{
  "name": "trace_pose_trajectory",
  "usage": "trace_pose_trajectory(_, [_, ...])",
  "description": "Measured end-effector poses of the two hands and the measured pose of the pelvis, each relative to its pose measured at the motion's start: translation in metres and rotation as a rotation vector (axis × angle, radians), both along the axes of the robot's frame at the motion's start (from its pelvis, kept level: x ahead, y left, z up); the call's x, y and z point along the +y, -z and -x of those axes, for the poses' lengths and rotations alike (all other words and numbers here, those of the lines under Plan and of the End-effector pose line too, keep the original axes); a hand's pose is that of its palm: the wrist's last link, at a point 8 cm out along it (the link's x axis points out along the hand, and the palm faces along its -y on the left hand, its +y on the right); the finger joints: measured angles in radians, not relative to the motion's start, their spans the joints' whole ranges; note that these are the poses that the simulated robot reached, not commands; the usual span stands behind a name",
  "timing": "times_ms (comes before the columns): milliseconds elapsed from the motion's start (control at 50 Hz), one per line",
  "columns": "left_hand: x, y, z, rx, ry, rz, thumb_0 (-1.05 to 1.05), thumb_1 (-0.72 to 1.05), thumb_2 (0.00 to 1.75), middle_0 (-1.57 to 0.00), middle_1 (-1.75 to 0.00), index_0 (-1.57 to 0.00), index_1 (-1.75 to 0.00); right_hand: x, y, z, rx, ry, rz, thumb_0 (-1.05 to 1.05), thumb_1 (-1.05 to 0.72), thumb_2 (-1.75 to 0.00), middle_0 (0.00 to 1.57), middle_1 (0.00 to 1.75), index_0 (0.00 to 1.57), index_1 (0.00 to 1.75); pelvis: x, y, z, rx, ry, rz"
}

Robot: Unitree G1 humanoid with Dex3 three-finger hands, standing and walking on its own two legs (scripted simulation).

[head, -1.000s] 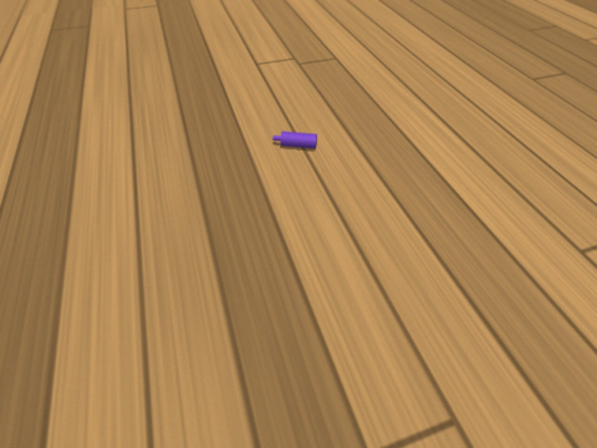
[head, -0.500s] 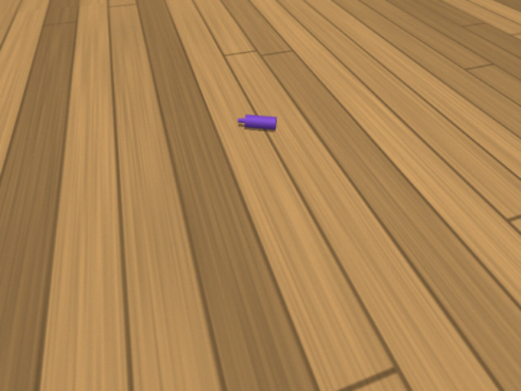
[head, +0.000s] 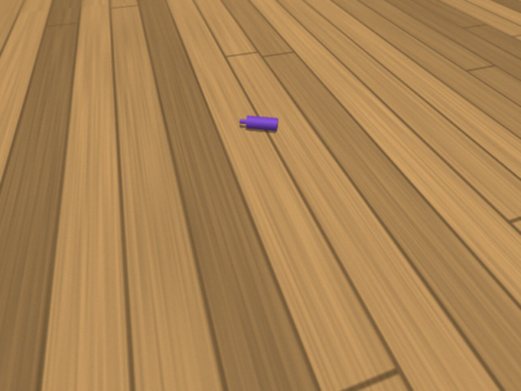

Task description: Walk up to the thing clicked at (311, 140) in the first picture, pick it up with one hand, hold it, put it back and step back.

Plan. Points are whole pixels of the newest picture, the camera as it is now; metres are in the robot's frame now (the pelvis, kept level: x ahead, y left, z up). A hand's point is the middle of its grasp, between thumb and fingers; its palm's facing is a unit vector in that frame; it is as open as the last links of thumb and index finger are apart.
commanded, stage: stand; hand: left
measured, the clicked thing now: (258, 122) +1.73 +0.05 -0.74
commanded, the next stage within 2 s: walk up in 0.12 s
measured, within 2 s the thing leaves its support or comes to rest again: neither
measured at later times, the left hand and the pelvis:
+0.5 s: hand (140, 375) +0.18 +0.22 -0.14, palm faces -0.07 -0.89 -0.44, open 7.3 cm; pelvis +0.08 -0.08 -0.03, yaw -4 degrees
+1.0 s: hand (175, 286) +0.36 +0.20 -0.17, palm faces -0.11 -0.93 -0.34, open 7.4 cm; pelvis +0.31 -0.07 -0.02, yaw -5 degrees
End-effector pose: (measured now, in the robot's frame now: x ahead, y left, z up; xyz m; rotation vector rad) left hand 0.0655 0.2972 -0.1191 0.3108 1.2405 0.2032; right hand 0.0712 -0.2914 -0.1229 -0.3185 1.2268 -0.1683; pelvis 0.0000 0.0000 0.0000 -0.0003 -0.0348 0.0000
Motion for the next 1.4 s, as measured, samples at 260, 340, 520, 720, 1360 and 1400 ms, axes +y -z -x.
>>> trace_pose_trajectory(260, [0.009, -0.005, -0.018, -0.01, 0.062, -0.012, 0.01, 0.91, 0.89, -0.2, -0.3, -0.21, -0.3, -0.027, -0.006, 0.01, -0.08, 0.05, 0.008, 0.01, -0.9, -0.9, 0.21, 0.3, 0.21, 0.3, -0.01, 0.006, -0.012, 0.014, 0.04, -0.02])
trace_pose_trajectory(340, [0.001, -0.015, -0.051, -0.04, 0.108, -0.033, 0.01, 0.91, 0.89, -0.2, -0.3, -0.21, -0.3, -0.06, -0.006, 0.023, -0.039, 0.092, 0.032, 0.01, -0.9, -0.9, 0.21, 0.3, 0.21, 0.3, -0.029, 0.008, -0.03, 0.004, 0.066, -0.032])
trace_pose_trajectory(520, [-0.043, -0.018, -0.108, -0.141, 0.112, -0.097, 0.01, 0.91, 0.89, -0.2, -0.3, -0.21, -0.3, -0.131, 0.021, -0.029, 0.01, 0.105, 0.051, 0.01, -0.9, -0.9, 0.2, 0.3, 0.2, 0.29, -0.081, 0.029, -0.086, -0.022, 0.076, 0.007])
trace_pose_trajectory(720, [-0.074, -0.016, -0.136, -0.059, 0.056, -0.03, 0.01, 0.9, 0.89, -0.21, -0.3, -0.21, -0.3, -0.127, -0.013, -0.153, -0.098, 0.005, -0.009, 0.01, -0.9, -0.9, 0.2, 0.3, 0.2, 0.29, -0.097, 0.006, -0.162, -0.005, 0.068, 0.02])
trace_pose_trajectory(1360, [-0.118, -0.02, -0.547, -0.216, 0.207, -0.072, 0.01, 0.91, 0.89, -0.2, -0.3, -0.21, -0.3, -0.167, 0.028, -0.411, -0.02, 0.11, -0.001, 0.01, -0.9, -0.9, 0.2, 0.3, 0.2, 0.3, -0.135, 0.032, -0.485, -0.01, 0.105, -0.015])
trace_pose_trajectory(1400, [-0.125, -0.026, -0.555, -0.212, 0.191, -0.069, 0.01, 0.91, 0.89, -0.2, -0.3, -0.21, -0.3, -0.169, 0.024, -0.439, -0.027, 0.096, -0.012, 0.01, -0.9, -0.9, 0.2, 0.3, 0.2, 0.29, -0.138, 0.025, -0.501, -0.01, 0.102, -0.013])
